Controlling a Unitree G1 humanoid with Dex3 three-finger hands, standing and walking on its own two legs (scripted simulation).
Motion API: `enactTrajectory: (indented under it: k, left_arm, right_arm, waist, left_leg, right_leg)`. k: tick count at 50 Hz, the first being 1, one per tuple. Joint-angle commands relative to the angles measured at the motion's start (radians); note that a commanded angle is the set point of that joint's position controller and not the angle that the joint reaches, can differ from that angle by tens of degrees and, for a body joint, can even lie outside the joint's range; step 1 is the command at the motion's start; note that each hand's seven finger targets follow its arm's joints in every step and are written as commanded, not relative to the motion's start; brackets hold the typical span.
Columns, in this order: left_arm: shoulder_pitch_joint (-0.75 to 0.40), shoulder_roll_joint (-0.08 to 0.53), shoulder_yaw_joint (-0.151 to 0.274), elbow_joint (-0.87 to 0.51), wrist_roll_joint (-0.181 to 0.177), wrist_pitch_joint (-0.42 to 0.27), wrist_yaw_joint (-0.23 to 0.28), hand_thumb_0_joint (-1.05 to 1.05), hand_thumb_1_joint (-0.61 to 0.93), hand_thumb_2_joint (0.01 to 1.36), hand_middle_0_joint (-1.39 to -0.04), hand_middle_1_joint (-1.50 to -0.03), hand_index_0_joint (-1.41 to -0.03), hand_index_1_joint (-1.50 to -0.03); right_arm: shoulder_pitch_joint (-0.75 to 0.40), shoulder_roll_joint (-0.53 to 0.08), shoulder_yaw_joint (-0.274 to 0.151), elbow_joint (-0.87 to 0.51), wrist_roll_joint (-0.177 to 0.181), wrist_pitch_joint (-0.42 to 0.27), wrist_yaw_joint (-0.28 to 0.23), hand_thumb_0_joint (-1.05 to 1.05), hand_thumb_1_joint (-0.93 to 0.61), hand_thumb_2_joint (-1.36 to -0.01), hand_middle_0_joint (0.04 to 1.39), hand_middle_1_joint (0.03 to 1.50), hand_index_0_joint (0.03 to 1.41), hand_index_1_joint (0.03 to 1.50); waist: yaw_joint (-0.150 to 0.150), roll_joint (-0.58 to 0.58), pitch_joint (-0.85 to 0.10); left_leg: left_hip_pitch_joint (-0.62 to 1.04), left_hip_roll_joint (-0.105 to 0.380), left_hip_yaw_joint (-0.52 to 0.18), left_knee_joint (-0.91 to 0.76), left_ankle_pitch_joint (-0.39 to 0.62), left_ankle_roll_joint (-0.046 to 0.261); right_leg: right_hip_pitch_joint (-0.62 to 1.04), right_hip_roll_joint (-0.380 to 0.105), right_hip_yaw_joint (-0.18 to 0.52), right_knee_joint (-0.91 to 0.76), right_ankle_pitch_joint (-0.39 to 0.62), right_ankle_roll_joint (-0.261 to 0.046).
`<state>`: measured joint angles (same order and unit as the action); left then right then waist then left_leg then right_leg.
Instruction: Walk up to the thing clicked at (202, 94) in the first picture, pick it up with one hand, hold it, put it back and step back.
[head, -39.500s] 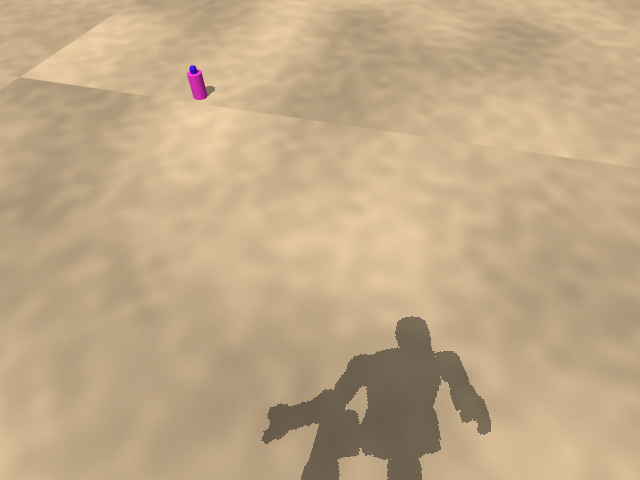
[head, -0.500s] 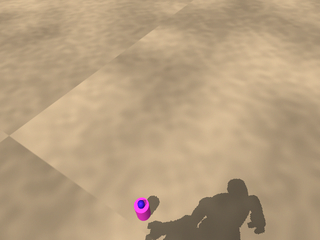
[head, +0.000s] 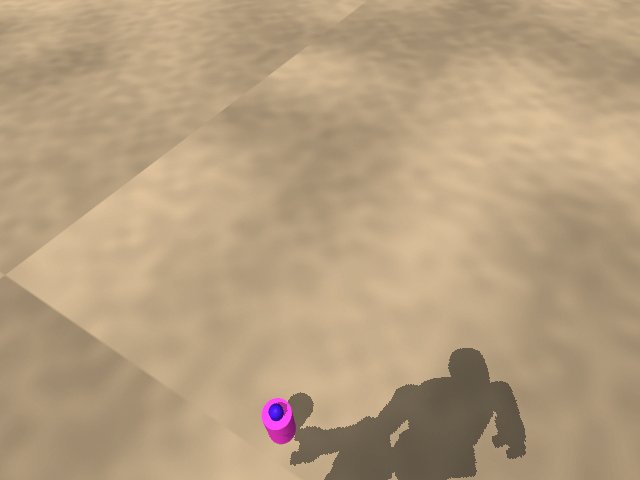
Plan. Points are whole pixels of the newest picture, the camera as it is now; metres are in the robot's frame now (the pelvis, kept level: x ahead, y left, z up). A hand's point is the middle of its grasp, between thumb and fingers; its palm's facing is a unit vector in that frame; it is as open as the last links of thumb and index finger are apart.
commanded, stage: stand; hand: left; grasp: from the side
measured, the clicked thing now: (278, 419) +0.38 +0.15 -0.69
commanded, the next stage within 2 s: step back in 0.86 s
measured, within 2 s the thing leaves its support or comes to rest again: neither
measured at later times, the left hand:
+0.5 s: hand out of the picture +0.07 +0.24 -0.16, palm faces -0.02 -0.94 -0.34, open 7.4 cm
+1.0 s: hand out of the picture +0.08 +0.26 -0.16, palm faces +0.01 -0.93 -0.37, open 7.4 cm
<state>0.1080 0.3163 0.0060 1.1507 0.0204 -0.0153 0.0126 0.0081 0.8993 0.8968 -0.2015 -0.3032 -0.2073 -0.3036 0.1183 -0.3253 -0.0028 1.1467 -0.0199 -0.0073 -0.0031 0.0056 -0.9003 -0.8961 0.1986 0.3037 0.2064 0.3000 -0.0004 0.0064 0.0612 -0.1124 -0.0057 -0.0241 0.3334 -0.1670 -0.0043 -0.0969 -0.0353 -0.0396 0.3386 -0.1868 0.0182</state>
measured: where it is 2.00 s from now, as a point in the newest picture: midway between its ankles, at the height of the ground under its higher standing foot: outside the picture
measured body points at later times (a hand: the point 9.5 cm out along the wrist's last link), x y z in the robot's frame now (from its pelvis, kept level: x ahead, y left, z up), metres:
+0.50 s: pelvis +0.01 -0.01 +0.00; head +0.02 -0.01 +0.45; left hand +0.07 +0.29 -0.13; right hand +0.07 -0.30 -0.14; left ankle +0.01 +0.12 -0.75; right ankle +0.00 -0.13 -0.75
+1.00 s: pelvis -0.02 +0.00 -0.01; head +0.03 -0.01 +0.44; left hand +0.08 +0.30 -0.13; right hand +0.07 -0.31 -0.14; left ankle +0.01 +0.12 -0.74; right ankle +0.00 -0.13 -0.75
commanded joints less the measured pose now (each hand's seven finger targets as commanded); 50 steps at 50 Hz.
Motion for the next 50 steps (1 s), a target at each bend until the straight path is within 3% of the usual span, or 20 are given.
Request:
enactTrajectory:
  k: [1,2,6,11,13,14,18,23,32,36,42,43,44,46,47,49,50]
  left_arm:
    - [-0.025,0.207,0.034,-0.044,-0.005,-0.015,0.009,0.000,0.900,0.900,-0.200,-0.300,-0.200,-0.301]
    - [-0.030,0.209,0.036,-0.047,-0.005,-0.017,0.010,0.000,0.900,0.900,-0.200,-0.300,-0.200,-0.301]
    - [-0.040,0.213,0.038,-0.048,-0.006,-0.016,0.009,0.000,0.900,0.900,-0.200,-0.300,-0.200,-0.301]
    - [-0.043,0.210,0.035,-0.049,-0.004,-0.016,0.008,0.000,0.900,0.900,-0.200,-0.300,-0.200,-0.301]
    - [-0.039,0.218,0.037,-0.044,-0.005,-0.015,0.007,0.000,0.900,0.900,-0.200,-0.300,-0.200,-0.301]
    - [-0.038,0.216,0.035,-0.049,-0.003,-0.018,0.008,0.000,0.900,0.900,-0.200,-0.300,-0.200,-0.301]
    - [-0.042,0.224,0.038,-0.055,-0.003,-0.020,0.007,0.000,0.900,0.900,-0.200,-0.300,-0.200,-0.300]
    - [-0.033,0.221,0.035,-0.058,-0.007,-0.021,0.006,0.000,0.900,0.900,-0.200,-0.300,-0.200,-0.300]
    - [-0.026,0.221,0.034,-0.052,-0.006,-0.016,0.003,0.000,0.900,0.900,-0.200,-0.300,-0.200,-0.300]
    - [-0.025,0.229,0.036,-0.060,-0.007,-0.019,0.003,0.000,0.900,0.900,-0.200,-0.300,-0.200,-0.300]
    - [-0.028,0.231,0.036,-0.066,-0.008,-0.021,0.004,0.000,0.900,0.900,-0.200,-0.300,-0.200,-0.300]
    - [-0.031,0.306,0.096,-0.086,-0.029,-0.009,0.005,0.000,0.900,0.900,-0.200,-0.300,-0.200,-0.300]
    - [-0.012,0.308,0.101,-0.097,-0.030,-0.005,0.009,0.000,0.900,0.900,-0.200,-0.300,-0.200,-0.300]
    - [-0.003,0.310,0.108,-0.125,-0.031,0.001,0.010,0.000,0.900,0.900,-0.200,-0.300,-0.200,-0.300]
    - [-0.017,0.317,0.115,-0.143,-0.027,0.004,0.011,0.000,0.900,0.900,-0.200,-0.300,-0.200,-0.300]
    - [-0.089,0.322,0.122,-0.195,-0.011,0.011,0.013,0.000,0.900,0.900,-0.200,-0.300,-0.200,-0.300]
    - [-0.099,0.327,0.126,-0.224,0.003,0.012,0.014,0.000,0.900,0.900,-0.200,-0.300,-0.200,-0.300]
  right_arm:
    - [-0.030,-0.207,-0.039,-0.044,0.004,-0.019,-0.017,0.000,-0.900,-0.900,0.200,0.300,0.200,0.300]
    - [-0.027,-0.212,-0.042,-0.046,0.005,-0.021,-0.017,0.000,-0.900,-0.900,0.200,0.300,0.200,0.300]
    - [-0.035,-0.210,-0.041,-0.046,0.004,-0.021,-0.018,0.000,-0.900,-0.900,0.200,0.300,0.200,0.300]
    - [-0.044,-0.205,-0.040,-0.045,0.004,-0.018,-0.015,0.000,-0.900,-0.900,0.200,0.300,0.200,0.300]
    - [-0.042,-0.205,-0.041,-0.042,0.006,-0.016,-0.013,0.000,-0.900,-0.900,0.200,0.300,0.200,0.300]
    - [-0.047,-0.208,-0.043,-0.047,0.005,-0.016,-0.011,0.000,-0.900,-0.900,0.200,0.300,0.200,0.300]
    - [-0.047,-0.206,-0.041,-0.049,0.005,-0.017,-0.011,0.000,-0.900,-0.900,0.200,0.300,0.200,0.300]
    - [-0.047,-0.213,-0.041,-0.047,0.006,-0.022,-0.012,0.000,-0.900,-0.900,0.200,0.300,0.200,0.300]
    - [-0.042,-0.215,-0.037,-0.043,0.007,-0.016,-0.011,0.000,-0.900,-0.900,0.200,0.300,0.200,0.300]
    - [-0.041,-0.214,-0.037,-0.048,0.007,-0.019,-0.010,0.000,-0.900,-0.900,0.200,0.300,0.200,0.300]
    - [-0.043,-0.213,-0.036,-0.055,0.008,-0.020,-0.010,0.000,-0.900,-0.900,0.200,0.300,0.200,0.300]
    - [-0.067,-0.268,-0.057,-0.086,0.015,-0.003,-0.003,0.000,-0.900,-0.900,0.200,0.300,0.200,0.300]
    - [-0.053,-0.253,-0.059,-0.105,0.024,0.003,-0.004,0.000,-0.900,-0.900,0.200,0.300,0.200,0.300]
    - [-0.038,-0.241,-0.065,-0.129,0.030,0.012,-0.003,0.000,-0.900,-0.900,0.200,0.300,0.200,0.300]
    - [-0.022,-0.231,-0.068,-0.139,0.029,0.019,-0.003,0.000,-0.900,-0.900,0.200,0.300,0.200,0.300]
    - [0.015,-0.229,-0.084,-0.156,0.022,0.039,0.001,0.000,-0.900,-0.900,0.200,0.300,0.200,0.300]
    - [0.028,-0.241,-0.090,-0.171,0.017,0.049,0.006,0.000,-0.900,-0.900,0.200,0.300,0.200,0.300]
  waist:
    - [0.007,-0.007,-0.067]
    - [0.004,-0.001,-0.093]
    - [0.002,-0.009,-0.091]
    - [0.002,-0.011,-0.066]
    - [-0.001,-0.009,-0.045]
    - [0.003,-0.008,-0.058]
    - [-0.001,0.000,-0.078]
    - [0.004,0.008,-0.109]
    - [0.001,-0.002,-0.051]
    - [0.001,-0.003,-0.078]
    - [0.001,-0.009,-0.086]
    - [0.002,-0.016,0.024]
    - [-0.005,-0.022,-0.017]
    - [-0.004,-0.052,-0.054]
    - [-0.014,-0.082,-0.069]
    - [-0.025,-0.173,-0.087]
    - [-0.020,-0.186,-0.095]
  left_leg:
    - [-0.003,0.121,-0.086,-0.064,0.163,0.018]
    - [0.010,0.123,-0.083,-0.056,0.192,0.020]
    - [0.016,0.124,-0.079,-0.062,0.184,0.017]
    - [0.000,0.123,-0.080,-0.074,0.133,0.014]
    - [-0.016,0.115,-0.080,-0.084,0.060,0.012]
    - [-0.011,0.121,-0.080,-0.078,0.101,0.018]
    - [-0.008,0.121,-0.081,-0.076,0.101,0.015]
    - [0.022,0.129,-0.075,-0.060,0.202,0.016]
    - [-0.005,0.123,-0.081,-0.080,0.074,0.014]
    - [0.013,0.128,-0.079,-0.075,0.146,0.015]
    - [0.019,0.132,-0.076,-0.067,0.171,0.014]
    - [-0.082,0.105,-0.081,0.059,0.301,0.044]
    - [-0.079,0.097,-0.055,0.111,0.331,0.046]
    - [-0.076,0.047,-0.022,0.220,0.266,0.042]
    - [-0.091,0.020,-0.002,0.279,0.194,0.036]
    - [-0.130,-0.038,-0.003,0.484,-0.248,0.042]
    - [-0.151,-0.040,-0.034,0.595,-0.344,0.050]
  right_leg:
    - [0.013,-0.097,0.083,-0.055,0.112,-0.024]
    - [0.033,-0.104,0.088,-0.053,0.157,-0.025]
    - [0.028,-0.103,0.087,-0.052,0.154,-0.023]
    - [0.010,-0.098,0.083,-0.067,0.099,-0.024]
    - [-0.004,-0.095,0.087,-0.081,0.035,-0.024]
    - [0.015,-0.101,0.090,-0.080,0.069,-0.028]
    - [0.019,-0.100,0.089,-0.077,0.074,-0.028]
    - [0.042,-0.105,0.088,-0.057,0.177,-0.032]
    - [-0.003,-0.097,0.090,-0.079,0.053,-0.031]
    - [0.014,-0.102,0.092,-0.068,0.123,-0.035]
    - [0.023,-0.104,0.091,-0.062,0.160,-0.033]
    - [-0.042,-0.095,0.108,0.015,0.306,-0.044]
    - [-0.011,-0.108,0.099,0.036,0.382,-0.063]
    - [-0.027,-0.154,0.144,0.031,0.435,-0.117]
    - [-0.038,-0.192,0.171,0.020,0.440,-0.154]
    - [-0.100,-0.301,0.254,-0.005,0.397,-0.247]
    - [-0.128,-0.337,0.280,0.009,0.397,-0.283]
